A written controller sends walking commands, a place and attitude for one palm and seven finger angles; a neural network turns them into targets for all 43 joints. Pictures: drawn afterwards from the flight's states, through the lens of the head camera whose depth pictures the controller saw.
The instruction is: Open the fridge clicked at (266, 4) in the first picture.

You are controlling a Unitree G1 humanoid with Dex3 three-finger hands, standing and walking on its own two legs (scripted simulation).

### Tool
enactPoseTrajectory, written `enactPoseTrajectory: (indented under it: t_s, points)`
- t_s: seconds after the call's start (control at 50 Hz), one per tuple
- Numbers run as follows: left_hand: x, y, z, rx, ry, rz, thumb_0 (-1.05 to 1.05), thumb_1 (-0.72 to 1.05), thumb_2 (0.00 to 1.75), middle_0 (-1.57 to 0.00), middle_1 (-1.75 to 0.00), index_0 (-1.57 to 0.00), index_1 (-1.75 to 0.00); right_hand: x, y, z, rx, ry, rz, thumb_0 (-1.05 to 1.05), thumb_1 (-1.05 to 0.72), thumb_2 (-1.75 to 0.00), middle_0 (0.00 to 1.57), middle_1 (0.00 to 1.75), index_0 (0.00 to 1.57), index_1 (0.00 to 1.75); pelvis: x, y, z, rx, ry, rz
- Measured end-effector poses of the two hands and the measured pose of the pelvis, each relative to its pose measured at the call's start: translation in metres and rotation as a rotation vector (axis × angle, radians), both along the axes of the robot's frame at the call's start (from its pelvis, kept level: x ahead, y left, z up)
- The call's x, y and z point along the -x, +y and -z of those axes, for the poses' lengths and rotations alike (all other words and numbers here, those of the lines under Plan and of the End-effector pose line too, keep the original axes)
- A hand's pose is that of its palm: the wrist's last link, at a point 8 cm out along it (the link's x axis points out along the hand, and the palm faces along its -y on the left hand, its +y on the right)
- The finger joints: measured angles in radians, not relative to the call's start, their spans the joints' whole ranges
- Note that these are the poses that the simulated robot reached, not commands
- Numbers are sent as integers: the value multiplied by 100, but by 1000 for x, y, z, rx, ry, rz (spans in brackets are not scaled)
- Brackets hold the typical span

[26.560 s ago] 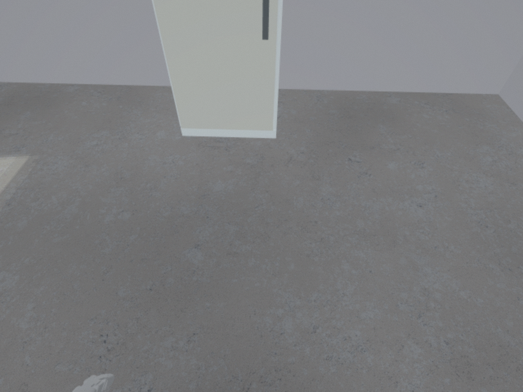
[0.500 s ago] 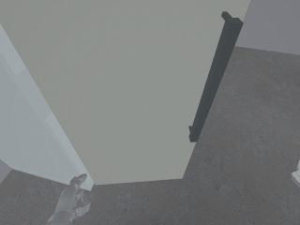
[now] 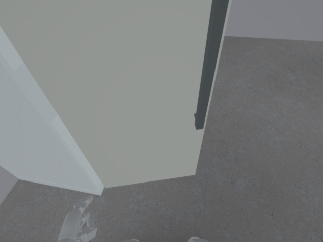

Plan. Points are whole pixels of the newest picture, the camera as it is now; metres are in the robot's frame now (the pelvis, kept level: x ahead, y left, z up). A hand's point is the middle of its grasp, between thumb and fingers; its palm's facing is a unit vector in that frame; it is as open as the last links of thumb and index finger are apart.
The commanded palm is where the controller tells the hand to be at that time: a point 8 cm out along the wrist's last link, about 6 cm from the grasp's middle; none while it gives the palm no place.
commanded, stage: step back with the hand held close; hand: right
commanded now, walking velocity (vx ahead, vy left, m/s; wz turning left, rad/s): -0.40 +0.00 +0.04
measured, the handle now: (204, 74) +0.56 -0.11 +0.12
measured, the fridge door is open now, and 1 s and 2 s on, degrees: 71 71 71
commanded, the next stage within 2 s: stop stepping back and stand still in 0.36 s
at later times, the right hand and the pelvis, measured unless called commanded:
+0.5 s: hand out of the picture +0.13 -0.26 +0.18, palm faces +0.34 +0.82 -0.46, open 7.4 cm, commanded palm +0.06 -0.30 +0.19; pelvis -0.09 -0.01 +0.02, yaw +3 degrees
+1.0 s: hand out of the picture +0.06 -0.24 +0.17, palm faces +0.37 +0.82 -0.43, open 7.4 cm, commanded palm -0.01 -0.28 +0.19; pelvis -0.17 +0.00 +0.01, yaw +4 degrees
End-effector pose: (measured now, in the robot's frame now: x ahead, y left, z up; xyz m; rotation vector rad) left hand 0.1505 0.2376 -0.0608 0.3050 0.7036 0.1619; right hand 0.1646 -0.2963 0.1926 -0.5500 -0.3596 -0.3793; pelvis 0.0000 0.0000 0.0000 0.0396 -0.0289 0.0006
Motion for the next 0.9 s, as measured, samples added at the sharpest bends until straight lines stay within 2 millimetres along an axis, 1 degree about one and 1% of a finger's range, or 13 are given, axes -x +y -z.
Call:
enactPoseTrajectory:
  t_s: [0.1,0.14,0.2,0.26,0.32,0.42,0.48,0.54,0.62,0.66,0.7,0.8,0.9]
  points:
    - [7,-3,3,24,-6,19,2,90,90,-20,-30,-20,-30,20,-10,-14,62,-42,56,2,-88,-90,22,30,22,30,7,6,0,-17,21,63]
    - [5,-3,6,37,-9,37,2,90,90,-20,-30,-20,-30,30,-11,-12,74,-30,84,2,-89,-90,22,30,22,30,12,10,2,2,52,58]
    - [4,-4,7,46,18,54,2,90,90,-20,-30,-20,-30,41,-9,-4,23,32,92,2,-89,-90,21,30,21,30,23,8,-3,5,59,36]
    - [6,-8,-1,35,37,60,2,90,90,-20,-30,-20,-30,45,-6,4,-19,77,65,2,-89,-90,21,30,21,30,29,5,-10,33,70,17]
    - [6,-13,-11,5,-2,61,2,90,90,-20,-30,-20,-30,43,-8,8,-37,79,21,2,-89,-90,21,30,21,30,38,-2,-9,27,81,12]
    - [20,-24,-28,28,-90,50,2,90,90,-20,-30,-20,-30,49,-11,5,-28,86,-37,2,-89,-90,22,30,22,30,71,-7,-13,22,47,-13]
    - [42,-27,-36,59,-128,42,2,90,90,-20,-30,-20,-30,66,-5,-6,-16,90,-64,2,-89,-90,22,30,22,30,88,-7,-17,4,37,-37]
    - [71,-24,-37,78,-131,25,1,90,90,-20,-30,-20,-30,89,4,-15,-5,86,-83,2,-89,-90,22,30,22,30,104,-4,-19,-5,36,-55]
    - [111,-12,-25,90,-91,-8,1,90,90,-20,-30,-20,-30,119,9,-17,13,103,-45,2,-89,-90,22,30,22,30,124,6,-17,20,48,-46]
    - [131,-2,-15,84,-56,-19,1,90,90,-20,-30,-20,-30,133,10,-12,16,115,-17,2,-89,-90,22,30,22,30,138,10,-13,47,57,-60]
    - [153,9,-8,64,5,-31,1,90,90,-20,-30,-20,-30,144,11,-8,-22,124,2,2,-89,-90,22,30,22,30,147,12,-16,55,50,-71]
    - [202,30,-6,17,80,-94,2,90,90,-20,-30,-20,-30,154,9,4,-119,104,39,2,-89,-90,21,30,22,30,155,12,-22,77,48,-67]
    - [225,43,-1,-45,52,-151,2,90,90,-20,-30,-20,-30,149,9,17,-137,80,2,2,-89,-90,21,30,21,30,161,1,-9,45,41,-46]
